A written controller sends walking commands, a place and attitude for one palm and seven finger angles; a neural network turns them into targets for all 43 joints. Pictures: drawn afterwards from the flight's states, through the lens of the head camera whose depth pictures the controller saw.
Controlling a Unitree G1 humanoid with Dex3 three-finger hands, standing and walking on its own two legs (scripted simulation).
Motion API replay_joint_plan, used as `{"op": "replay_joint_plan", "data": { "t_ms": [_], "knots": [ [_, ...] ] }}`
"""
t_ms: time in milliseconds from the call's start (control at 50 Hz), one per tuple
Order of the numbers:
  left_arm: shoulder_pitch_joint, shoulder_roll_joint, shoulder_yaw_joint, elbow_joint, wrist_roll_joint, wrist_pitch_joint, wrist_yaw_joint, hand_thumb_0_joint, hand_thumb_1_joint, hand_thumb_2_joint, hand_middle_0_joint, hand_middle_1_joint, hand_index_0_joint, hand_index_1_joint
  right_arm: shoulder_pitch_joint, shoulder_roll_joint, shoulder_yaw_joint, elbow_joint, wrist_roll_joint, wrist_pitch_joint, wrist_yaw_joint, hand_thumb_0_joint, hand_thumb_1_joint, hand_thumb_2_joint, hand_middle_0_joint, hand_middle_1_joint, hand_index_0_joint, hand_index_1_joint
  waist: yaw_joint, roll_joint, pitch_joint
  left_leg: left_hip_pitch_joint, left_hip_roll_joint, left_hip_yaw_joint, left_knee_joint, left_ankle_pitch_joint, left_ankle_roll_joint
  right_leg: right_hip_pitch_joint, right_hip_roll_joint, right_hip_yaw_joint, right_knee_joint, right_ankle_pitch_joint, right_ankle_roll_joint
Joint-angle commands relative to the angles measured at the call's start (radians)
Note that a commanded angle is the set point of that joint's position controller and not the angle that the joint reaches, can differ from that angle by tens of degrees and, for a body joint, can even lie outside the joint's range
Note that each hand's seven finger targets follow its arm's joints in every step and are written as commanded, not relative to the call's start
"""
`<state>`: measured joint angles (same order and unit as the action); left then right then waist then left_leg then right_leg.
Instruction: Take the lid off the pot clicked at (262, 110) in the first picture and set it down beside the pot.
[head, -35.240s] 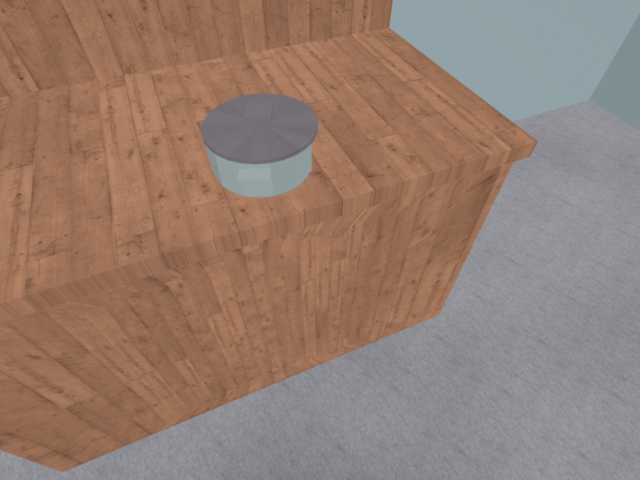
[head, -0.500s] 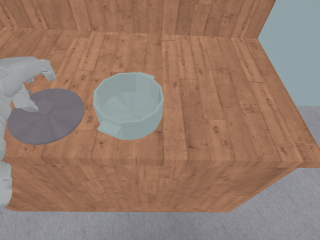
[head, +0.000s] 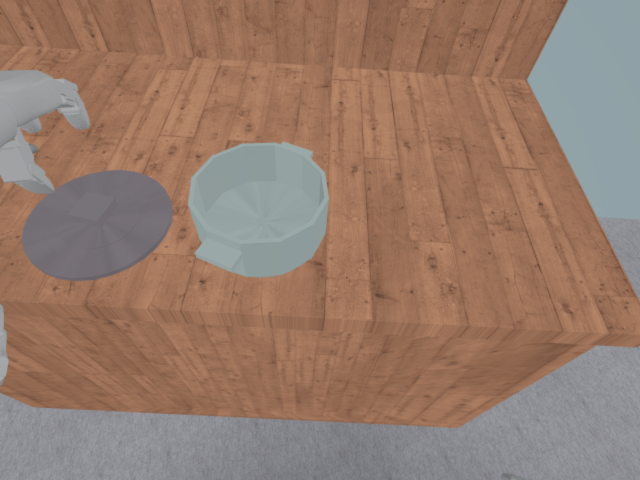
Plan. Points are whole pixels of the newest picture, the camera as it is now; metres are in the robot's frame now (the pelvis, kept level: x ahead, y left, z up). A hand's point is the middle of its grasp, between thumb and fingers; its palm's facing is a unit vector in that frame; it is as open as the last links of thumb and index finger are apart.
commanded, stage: raise the empty hand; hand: left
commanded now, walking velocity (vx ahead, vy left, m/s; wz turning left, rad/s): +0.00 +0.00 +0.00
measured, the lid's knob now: (93, 209) +0.46 +0.33 +0.04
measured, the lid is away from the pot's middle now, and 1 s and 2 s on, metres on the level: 0.24 0.24 0.24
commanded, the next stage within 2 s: draw the hand back to the body in 0.30 s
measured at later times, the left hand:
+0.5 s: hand (26, 127) +0.44 +0.33 +0.19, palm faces -0.29 -0.08 -0.95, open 11.1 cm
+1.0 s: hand (56, 152) +0.39 +0.27 +0.20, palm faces +0.13 -0.66 -0.74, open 11.1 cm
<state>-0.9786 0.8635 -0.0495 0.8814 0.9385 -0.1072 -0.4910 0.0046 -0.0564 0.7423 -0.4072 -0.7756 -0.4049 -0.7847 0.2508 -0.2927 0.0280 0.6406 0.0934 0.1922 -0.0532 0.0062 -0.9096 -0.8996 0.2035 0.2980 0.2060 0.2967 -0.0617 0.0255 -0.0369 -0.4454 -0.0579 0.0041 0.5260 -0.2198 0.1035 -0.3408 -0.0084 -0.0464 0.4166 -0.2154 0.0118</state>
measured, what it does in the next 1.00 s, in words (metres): stands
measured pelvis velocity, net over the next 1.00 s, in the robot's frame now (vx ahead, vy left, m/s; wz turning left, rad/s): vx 0.00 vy -0.01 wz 0.01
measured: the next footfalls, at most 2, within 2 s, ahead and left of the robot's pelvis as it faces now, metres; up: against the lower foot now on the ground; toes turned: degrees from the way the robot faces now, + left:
none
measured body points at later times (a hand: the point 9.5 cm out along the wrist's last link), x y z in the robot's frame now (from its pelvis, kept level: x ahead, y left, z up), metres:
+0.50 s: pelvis +0.00 -0.01 +0.00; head +0.05 +0.00 +0.45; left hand +0.45 +0.33 +0.25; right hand +0.08 -0.27 -0.11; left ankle +0.02 +0.05 -0.74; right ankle -0.01 -0.15 -0.74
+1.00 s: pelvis +0.00 -0.01 +0.01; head +0.03 +0.00 +0.45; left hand +0.38 +0.31 +0.24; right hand +0.15 -0.24 -0.10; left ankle +0.02 +0.05 -0.74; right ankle -0.01 -0.15 -0.73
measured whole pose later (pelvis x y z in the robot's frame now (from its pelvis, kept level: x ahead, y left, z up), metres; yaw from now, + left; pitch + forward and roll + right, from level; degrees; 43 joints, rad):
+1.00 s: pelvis +0.00 -0.01 +0.01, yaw +0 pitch +2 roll -2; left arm -0.60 0.69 0.17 0.45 0.26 -0.10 -0.23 0.00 -0.06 0.74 -0.41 -0.78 -0.41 -0.79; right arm 0.22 -0.26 0.06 0.55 0.09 0.11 -0.05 0.01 -0.91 -0.90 0.20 0.30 0.20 0.30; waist 0.02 0.03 0.03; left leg -0.29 -0.07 0.01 0.45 -0.19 0.09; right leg -0.22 0.00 -0.01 0.40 -0.23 -0.04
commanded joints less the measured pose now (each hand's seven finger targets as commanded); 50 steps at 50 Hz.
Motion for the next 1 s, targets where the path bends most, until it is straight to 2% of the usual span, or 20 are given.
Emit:
{"op": "replay_joint_plan", "data": {
  "t_ms": [0,100,140,220,280,320,340,400,480,560,600,660,740,780,820,860,880,920,940,980],
  "knots": [
    [-0.469,0.349,0.149,-0.174,-0.019,0.000,0.035,0.000,-0.061,0.747,-0.391,-0.779,-0.391,-0.779,0.031,-0.166,-0.054,-0.092,-0.002,-0.029,-0.015,0.000,-0.900,-0.900,0.200,0.300,0.200,0.300,-0.008,0.109,-0.384,0.401,0.041,-0.091,-0.032,0.341,-0.028,-0.039,0.063,-0.018,-0.036,0.126,-0.064],
    [-0.493,0.299,0.095,-0.194,-0.016,0.028,0.017,0.000,-0.061,0.747,-0.391,-0.779,-0.391,-0.779,0.006,-0.163,-0.053,-0.101,0.002,-0.015,0.001,0.000,-0.900,-0.900,0.200,0.300,0.200,0.300,-0.010,0.111,-0.365,0.385,0.045,-0.088,-0.036,0.387,-0.035,-0.035,0.061,-0.022,-0.033,0.149,-0.062],
    [-0.518,0.287,0.079,-0.259,-0.014,0.036,0.015,0.000,-0.061,0.747,-0.391,-0.779,-0.391,-0.779,-0.007,-0.167,-0.059,-0.113,0.001,-0.014,0.008,0.000,-0.900,-0.900,0.200,0.300,0.200,0.300,-0.012,0.159,-0.372,0.421,0.047,-0.096,-0.035,0.433,-0.045,-0.051,0.059,-0.021,-0.039,0.144,-0.068],
    [-0.459,0.301,0.100,-0.148,-0.019,0.058,0.002,0.000,-0.061,0.747,-0.391,-0.779,-0.391,-0.779,0.009,-0.163,-0.048,-0.104,0.007,-0.010,0.001,0.000,-0.900,-0.900,0.200,0.300,0.200,0.300,-0.011,0.053,-0.346,0.352,0.039,-0.078,-0.046,0.323,-0.026,-0.022,0.063,-0.022,-0.039,0.127,-0.059],
    [-0.495,0.313,0.092,-0.132,-0.012,0.062,0.000,0.000,-0.061,0.747,-0.391,-0.779,-0.391,-0.779,0.009,-0.167,-0.047,-0.103,0.008,-0.005,-0.001,0.000,-0.900,-0.900,0.200,0.300,0.200,0.300,-0.011,0.043,-0.345,0.327,0.037,-0.065,-0.051,0.289,-0.023,-0.008,0.061,-0.021,-0.034,0.130,-0.059],
    [-0.569,0.279,0.052,-0.193,-0.006,0.063,0.000,0.000,-0.061,0.747,-0.391,-0.779,-0.391,-0.779,0.004,-0.163,-0.051,-0.104,0.008,-0.008,-0.001,0.000,-0.900,-0.900,0.200,0.300,0.200,0.300,-0.016,0.083,-0.368,0.367,0.039,-0.075,-0.059,0.267,-0.024,-0.029,0.061,-0.020,-0.042,0.103,-0.060],
    [-0.589,0.304,0.068,-0.222,-0.004,0.058,0.006,0.000,-0.061,0.747,-0.391,-0.779,-0.391,-0.779,-0.002,-0.168,-0.055,-0.106,0.005,-0.013,-0.001,0.000,-0.900,-0.900,0.200,0.300,0.200,0.300,-0.018,0.109,-0.381,0.391,0.040,-0.077,-0.050,0.309,-0.024,-0.031,0.056,-0.016,-0.047,0.120,-0.065],
    [-0.521,0.395,0.156,-0.161,0.009,0.040,0.016,0.000,-0.061,0.747,-0.391,-0.779,-0.391,-0.779,0.018,-0.162,-0.044,-0.106,0.003,-0.016,-0.012,0.000,-0.900,-0.900,0.200,0.300,0.200,0.300,-0.003,0.092,-0.411,0.364,0.034,-0.068,-0.045,0.318,-0.018,0.021,0.063,-0.014,-0.033,0.143,-0.062],
    [-0.450,0.300,0.099,-0.181,-0.011,0.043,0.008,0.000,-0.061,0.747,-0.391,-0.779,-0.391,-0.779,-0.003,-0.156,-0.049,-0.117,0.004,-0.011,-0.001,0.000,-0.900,-0.900,0.200,0.300,0.200,0.300,-0.003,0.110,-0.356,0.360,0.041,-0.073,-0.045,0.341,-0.024,-0.013,0.060,-0.019,-0.035,0.137,-0.064],
    [-0.336,0.397,0.201,-0.273,-0.018,0.041,0.016,0.000,-0.061,0.747,-0.391,-0.779,-0.391,-0.779,-0.024,-0.157,-0.049,-0.149,-0.002,-0.005,0.009,0.000,-0.900,-0.900,0.200,0.300,0.200,0.300,0.016,0.112,-0.406,0.358,0.038,-0.067,-0.030,0.412,-0.020,0.053,0.055,-0.005,-0.024,0.192,-0.064],
    [-0.349,0.345,0.164,-0.339,-0.036,0.047,0.007,0.000,-0.061,0.747,-0.391,-0.779,-0.391,-0.779,-0.046,-0.150,-0.048,-0.158,0.002,0.001,0.009,0.000,-0.900,-0.900,0.200,0.300,0.200,0.300,0.006,0.123,-0.389,0.375,0.041,-0.075,-0.034,0.420,-0.019,0.029,0.053,-0.008,-0.033,0.185,-0.061],
    [-0.311,0.418,0.247,-0.456,-0.050,0.047,0.009,0.000,-0.061,0.747,-0.391,-0.779,-0.391,-0.779,-0.048,-0.154,-0.056,-0.169,-0.002,0.001,0.016,0.000,-0.900,-0.900,0.200,0.300,0.200,0.300,0.020,0.148,-0.434,0.424,0.046,-0.091,-0.033,0.474,-0.021,0.042,0.054,-0.007,-0.032,0.185,-0.062],
    [-0.184,0.352,0.228,-0.500,-0.082,0.052,0.002,0.000,-0.061,0.747,-0.391,-0.779,-0.391,-0.779,-0.078,-0.150,-0.055,-0.179,-0.001,-0.002,0.026,0.000,-0.900,-0.900,0.200,0.300,0.200,0.300,0.021,0.166,-0.386,0.445,0.052,-0.106,-0.035,0.521,-0.036,0.004,0.051,-0.015,-0.044,0.163,-0.062],
    [-0.110,0.351,0.246,-0.491,-0.092,0.067,-0.001,0.000,-0.061,0.747,-0.391,-0.779,-0.391,-0.779,-0.085,-0.146,-0.050,-0.186,0.000,0.000,0.029,0.000,-0.900,-0.900,0.200,0.300,0.200,0.300,0.033,0.113,-0.365,0.408,0.049,-0.100,-0.037,0.476,-0.031,0.021,0.053,-0.017,-0.039,0.158,-0.058],
    [-0.090,0.366,0.264,-0.519,-0.102,0.079,-0.002,0.000,-0.061,0.747,-0.391,-0.779,-0.391,-0.779,-0.105,-0.145,-0.045,-0.193,0.001,-0.001,0.031,0.000,-0.900,-0.900,0.200,0.300,0.200,0.300,0.041,0.093,-0.353,0.379,0.045,-0.097,-0.048,0.421,-0.031,0.045,0.048,-0.016,-0.035,0.155,-0.059],
    [-0.121,0.324,0.222,-0.575,-0.107,0.088,-0.005,0.000,-0.061,0.747,-0.391,-0.779,-0.391,-0.779,-0.121,-0.140,-0.044,-0.198,0.001,0.003,0.033,0.000,-0.900,-0.900,0.200,0.300,0.200,0.300,0.030,0.099,-0.349,0.386,0.047,-0.098,-0.057,0.401,-0.030,0.034,0.048,-0.018,-0.040,0.137,-0.056],
    [-0.232,-0.002,0.332,-0.693,-0.711,-0.006,0.194,0.000,-0.061,0.747,-0.391,-0.779,-0.391,-0.779,0.021,-0.069,-0.047,-0.263,0.011,-0.082,0.016,0.000,-0.900,-0.900,0.200,0.300,0.200,0.300,-0.012,0.105,-0.297,0.602,0.136,-0.150,-0.099,0.218,-0.084,-0.058,0.040,-0.025,-0.046,0.044,-0.082],
    [0.012,-0.083,0.275,-0.631,-0.776,-0.026,0.352,0.000,-0.061,0.747,-0.391,-0.779,-0.391,-0.779,-0.052,-0.090,-0.020,-0.232,-0.007,-0.140,-0.009,0.000,-0.900,-0.900,0.200,0.300,0.200,0.300,0.018,0.080,-0.217,0.625,0.200,-0.257,-0.201,0.006,-0.106,-0.092,0.028,0.013,-0.045,-0.110,-0.084],
    [0.042,-0.045,0.343,-0.653,-0.861,-0.036,0.398,0.000,-0.061,0.747,-0.391,-0.779,-0.391,-0.779,-0.073,-0.111,-0.021,-0.228,-0.008,-0.164,-0.020,0.000,-0.900,-0.900,0.200,0.300,0.200,0.300,0.026,0.032,-0.223,0.591,0.191,-0.244,-0.223,-0.081,-0.092,-0.043,0.022,0.028,-0.056,-0.091,-0.081],
    [0.060,0.036,0.450,-0.650,-0.924,-0.034,0.478,0.000,-0.061,0.747,-0.391,-0.779,-0.391,-0.779,-0.070,-0.127,-0.016,-0.189,-0.020,-0.185,-0.033,0.000,-0.900,-0.900,0.200,0.300,0.200,0.300,0.042,-0.011,-0.216,0.501,0.152,-0.153,-0.194,-0.004,-0.065,0.074,0.028,0.042,-0.092,0.035,-0.077]
  ]
}}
